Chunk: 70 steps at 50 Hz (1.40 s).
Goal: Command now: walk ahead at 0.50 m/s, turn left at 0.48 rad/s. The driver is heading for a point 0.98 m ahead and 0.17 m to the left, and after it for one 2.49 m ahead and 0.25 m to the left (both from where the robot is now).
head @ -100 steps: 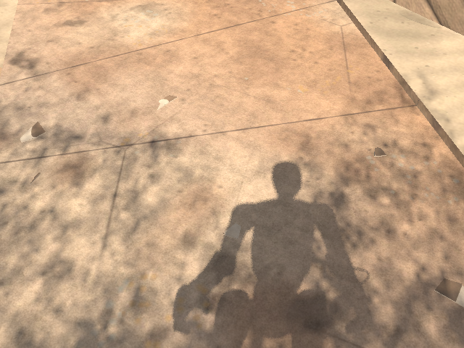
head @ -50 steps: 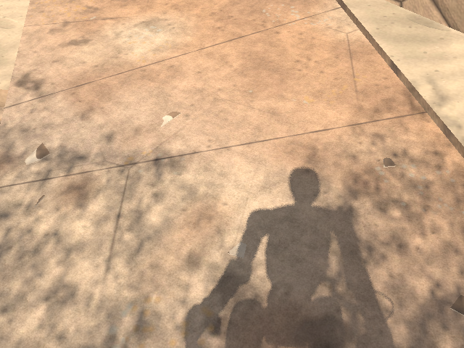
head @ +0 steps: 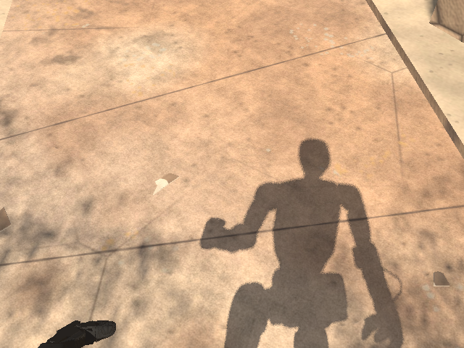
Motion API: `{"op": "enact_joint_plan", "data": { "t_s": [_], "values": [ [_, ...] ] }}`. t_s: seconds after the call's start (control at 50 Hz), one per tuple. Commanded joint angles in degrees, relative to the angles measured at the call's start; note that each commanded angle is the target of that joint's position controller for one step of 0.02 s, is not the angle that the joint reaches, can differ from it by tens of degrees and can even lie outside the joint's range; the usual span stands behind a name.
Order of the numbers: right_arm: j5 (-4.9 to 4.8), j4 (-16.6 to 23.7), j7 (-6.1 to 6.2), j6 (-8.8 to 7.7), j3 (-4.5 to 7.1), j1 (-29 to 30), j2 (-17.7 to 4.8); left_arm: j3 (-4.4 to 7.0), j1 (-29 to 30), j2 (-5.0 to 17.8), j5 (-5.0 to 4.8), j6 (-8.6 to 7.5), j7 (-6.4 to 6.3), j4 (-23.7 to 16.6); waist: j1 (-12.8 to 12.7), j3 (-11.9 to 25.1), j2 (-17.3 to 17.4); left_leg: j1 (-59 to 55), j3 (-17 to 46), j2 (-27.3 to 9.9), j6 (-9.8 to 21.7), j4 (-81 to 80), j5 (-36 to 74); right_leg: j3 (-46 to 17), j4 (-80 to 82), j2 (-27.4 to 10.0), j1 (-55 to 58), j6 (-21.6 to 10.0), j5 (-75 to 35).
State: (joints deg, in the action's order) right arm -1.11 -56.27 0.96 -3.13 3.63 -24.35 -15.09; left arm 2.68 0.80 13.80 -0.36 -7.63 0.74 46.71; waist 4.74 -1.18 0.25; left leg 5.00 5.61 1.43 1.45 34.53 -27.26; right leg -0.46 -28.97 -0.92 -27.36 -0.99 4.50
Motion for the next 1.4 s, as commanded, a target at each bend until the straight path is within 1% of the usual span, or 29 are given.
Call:
{"op": "enact_joint_plan", "data": {
  "t_s": [0.02, 0.04, 0.08, 0.16, 0.3, 0.4, 0.44, 0.48, 0.5, 0.52, 0.54, 0.56, 0.58, 0.6, 0.64, 0.74, 0.86, 0.96, 1.02, 1.06, 1.08, 1.1, 1.12, 1.14, 1.16, 1.18, 1.26, 1.34, 1.4],
  "values": [
    [-1.42, 6.3, -0.08, -1.97, -0.09, -3.3, -3.8, 3.77, -22.5, 12.5, 0.84, 0.27, -0.31, 1.7, -9.6, 21.1, -15.4, 37.6, 3.0, -0.7, 1.2, 38.5, -6.2, -41.2, 11.4, -23.9, 49.1, -12.8, 18.8],
    [-1.92, 7.3, 0.05, -1.96, 1.06, 1.6, -7.6, 2.67, -18.5, 8.6, 0.59, 0.22, -0.38, 0.7, -9.8, 13.1, -10.2, 40.0, 2.7, -3.1, 1.7, 39.9, -1.1, -30.9, 11.8, -21.8, 41.9, -10.0, 16.4],
    [-0.83, 8.1, 0.34, -1.42, 1.55, 5.5, -6.5, 1.87, -12.5, 6.2, 0.78, 0.53, -0.23, 0.5, -7.2, 5.3, -4.9, 36.3, 1.2, -7.1, 1.1, 36.0, 6.9, -17.9, 14.5, -17.2, 28.4, -8.1, 5.1],
    [-0.94, 10.2, -0.53, 0.84, 1.63, 6.4, -2.5, 2.35, -11.7, 6.5, 1.01, 0.08, -0.51, 2.0, -4.6, 1.4, -5.6, 33.1, 0.0, -9.8, 0.5, 31.1, 12.1, -6.5, 20.0, -15.2, 20.7, -9.0, -2.4],
    [-0.23, 15.1, -2.49, 0.87, 0.94, 17.6, -1.9, 3.67, -13.7, 10.0, 0.72, 0.91, -1.70, 3.0, -6.9, -2.0, -3.1, 34.2, -3.5, -9.1, 0.0, 11.5, 27.6, 6.4, 22.0, -14.3, 22.7, -8.3, -7.4],
    [-0.28, 19.2, -4.07, 1.04, 0.76, 24.9, -2.6, 4.44, -17.6, 12.2, -0.65, 2.57, -1.83, 4.2, -8.5, -4.2, -3.2, 34.3, -7.6, -7.3, 2.2, 4.0, 23.4, 10.4, 18.5, -16.6, 30.5, -6.7, -11.7],
    [-0.25, 19.9, -4.38, 1.24, 1.53, 23.6, -4.2, 4.87, -16.9, 13.8, -1.08, 3.33, -1.96, 3.9, -6.5, -2.1, -4.8, 29.1, -10.5, -4.2, 4.3, 3.0, 17.9, 12.3, 12.4, -16.9, 32.4, -5.5, -27.4],
    [-0.53, 17.4, -4.10, 1.44, 3.85, 11.8, -7.9, 5.03, -15.3, 14.8, -1.56, 4.33, -2.15, 3.3, 0.8, 4.7, -4.9, 12.5, -13.7, 1.2, 7.5, -0.6, 17.5, 14.9, -4.8, -14.7, 29.9, -3.6, -41.2],
    [-0.51, 14.4, -3.07, 1.81, 5.99, 1.8, -12.0, 4.28, -16.4, 13.2, -0.75, 4.20, -2.30, 3.0, 5.0, 10.0, -1.7, -5.3, -8.9, 0.7, 9.9, -2.3, 19.6, 15.2, -19.9, -12.7, 18.5, -1.1, -31.3],
    [-0.77, 13.7, -2.12, 1.74, 7.07, 0.7, -18.8, 1.69, -20.5, 4.9, 1.77, 3.11, -1.65, 0.1, -0.2, 13.1, 14.5, -23.7, 20.2, -15.0, 18.1, -5.9, 14.7, 13.7, -41.3, -3.5, -7.2, 2.5, 19.5],
    [0.02, 15.8, -2.39, 0.76, 5.65, -0.7, -16.5, 1.24, -18.7, 6.4, -0.33, 0.51, -0.89, -0.7, 1.0, 23.4, 11.1, -28.5, 42.4, -22.5, 23.7, -16.7, 7.4, -1.3, -51.0, 1.3, -14.4, 2.4, 30.8],
    [0.62, 14.5, -2.84, -0.05, 4.37, 0.3, -12.1, 2.27, -13.1, 9.9, -2.97, -0.60, -0.38, -1.6, 2.4, 16.6, 5.9, -25.2, 34.4, -21.2, 20.1, -18.4, 11.6, -3.3, -51.6, -1.6, -19.9, 1.1, 25.7],
    [0.35, 14.6, -2.85, -0.61, 3.84, 3.4, -10.3, 1.98, -11.8, 9.5, -2.78, -1.10, -0.51, -1.8, 0.6, 11.1, 4.3, -17.4, 25.9, -19.0, 17.8, -17.6, 16.1, -2.8, -47.8, -4.2, -19.5, -0.1, 20.9],
    [0.39, 15.3, -2.81, -0.85, 3.10, 8.4, -8.1, 2.21, -11.4, 9.6, -1.27, -0.99, -1.04, -1.0, -1.7, 7.4, 1.1, -8.7, 19.4, -16.7, 15.8, -17.7, 21.8, -2.7, -43.4, -6.7, -15.8, -0.1, 17.0],
    [1.52, 16.1, -2.68, -1.33, 2.09, 12.8, -5.3, 2.75, -14.6, 9.7, -0.76, 0.80, -0.91, 0.7, -5.2, 5.8, 2.7, 0.6, 12.3, -14.5, 14.3, -20.6, 29.3, -3.4, -39.0, -9.2, -8.2, -0.1, 13.1],
    [1.53, 12.8, -1.61, -2.88, 2.45, 9.6, -7.1, 2.07, -11.5, 6.6, -0.41, 3.45, -1.01, 0.2, -4.8, 1.3, 1.5, 3.0, 1.4, -13.0, 12.7, -26.0, 36.0, -3.1, -28.4, -9.2, -12.4, 1.7, 1.3],
    [1.71, 10.4, -0.62, -3.05, 2.11, 7.2, -7.6, 1.24, -3.5, 4.8, -1.01, 2.76, 0.41, -2.3, -1.1, -2.5, 2.3, -0.5, -8.0, -11.8, 7.9, -28.7, 32.2, -1.5, -10.0, -4.9, -11.8, 0.3, -14.9],
    [1.17, 8.0, -0.08, -1.31, 2.29, 4.2, -8.0, 0.54, 1.6, 4.0, -0.93, 2.48, 2.56, -5.9, 0.4, -4.2, 2.0, -12.6, -10.9, -15.6, 7.4, -23.6, 43.1, 1.3, -4.3, -2.9, -16.6, -1.9, -7.6],
    [0.99, 8.8, 0.94, 0.11, 2.76, 6.0, -10.3, 1.54, -1.8, 6.2, -0.88, 2.81, 3.47, -7.1, -3.0, 0.5, 5.4, -15.5, -13.2, -16.1, 5.7, -12.8, 70.9, 6.5, -4.8, 1.8, -8.6, -4.8, 2.0],
    [0.86, 9.6, 1.65, 0.83, 2.75, 7.8, -11.4, 4.07, -15.6, 11.1, -0.95, 3.17, 2.89, -4.7, -10.9, 8.1, 5.3, -9.4, -15.3, -14.0, 3.3, 6.5, 76.2, 6.8, -1.4, 5.4, 11.3, -8.3, 0.8],
    [1.52, 10.9, 1.78, 0.12, 2.02, 7.4, -10.2, 5.62, -24.4, 15.9, -0.61, 3.75, 1.67, -3.6, -14.2, 14.6, -1.4, 4.8, -15.5, -11.3, 1.1, 24.4, 56.6, -7.4, -0.6, -3.7, 29.5, -12.4, -0.8],
    [2.42, 13.0, 0.33, -1.88, -0.62, 2.1, -1.7, 6.07, -23.0, 18.8, -1.12, 3.58, 1.37, -4.9, -8.2, 20.8, -15.8, 31.4, -9.5, 3.7, -3.6, 47.4, -1.5, -42.0, 5.3, -18.8, 50.0, -25.7, 3.6],
    [0.41, 13.6, -1.07, -4.57, 0.30, 6.6, -7.2, 4.74, -25.0, 14.4, -0.74, 3.69, 1.21, -4.4, -12.2, 24.2, -9.0, 38.7, 2.5, 1.3, -1.8, 51.5, -3.4, -45.4, 10.2, -18.3, 53.1, -24.7, 8.4],
    [-1.60, 15.4, -1.66, -5.67, 0.55, 11.6, -8.7, 4.07, -23.0, 11.4, -0.48, 3.57, 0.92, -4.8, -12.3, 16.4, -6.2, 41.9, 2.3, -2.1, -0.5, 48.6, 0.3, -35.7, 10.4, -16.1, 47.6, -21.3, 7.6],
    [-0.93, 16.0, -1.50, -6.09, 0.26, 13.4, -7.7, 3.67, -19.0, 10.2, -0.54, 3.28, 1.04, -5.5, -9.3, 9.4, 0.5, 40.4, 1.3, -4.5, -0.1, 41.5, 3.8, -29.0, 11.4, -13.4, 37.0, -19.1, 2.1],
    [0.80, 15.7, -1.00, -5.70, 0.85, 14.3, -8.4, 3.04, -15.6, 8.2, -0.53, 3.15, 0.90, -6.4, -7.2, 6.3, 2.1, 36.6, 0.5, -6.4, -0.5, 35.6, 5.4, -24.3, 12.4, -11.2, 29.3, -17.6, -3.3],
    [1.90, 16.5, -0.61, -3.15, 0.77, 11.8, -6.2, 3.34, -13.1, 10.1, -0.10, 3.21, -0.12, -8.5, -3.3, 2.6, -1.1, 29.2, -1.8, -7.3, -4.1, 24.1, 8.7, -17.8, 16.3, -8.0, 13.9, -17.8, -11.7],
    [2.00, 19.0, -0.66, -2.93, -0.39, 20.2, -3.9, 4.12, -15.6, 12.1, -0.91, 3.94, -1.18, -8.5, -6.5, 1.8, -3.6, 23.8, -3.7, -4.1, -5.7, 5.4, 26.2, -12.1, 15.3, -3.0, 8.4, -13.5, -6.6],
    [1.14, 20.3, -1.22, -3.39, -0.13, 24.1, -4.9, 4.03, -19.0, 11.7, -1.05, 4.75, -1.37, -7.5, -8.5, 2.2, -5.2, 21.8, -3.2, -1.7, -5.5, -2.1, 31.6, -14.3, 12.0, -3.6, 11.4, -11.6, -4.1]
  ]
}}
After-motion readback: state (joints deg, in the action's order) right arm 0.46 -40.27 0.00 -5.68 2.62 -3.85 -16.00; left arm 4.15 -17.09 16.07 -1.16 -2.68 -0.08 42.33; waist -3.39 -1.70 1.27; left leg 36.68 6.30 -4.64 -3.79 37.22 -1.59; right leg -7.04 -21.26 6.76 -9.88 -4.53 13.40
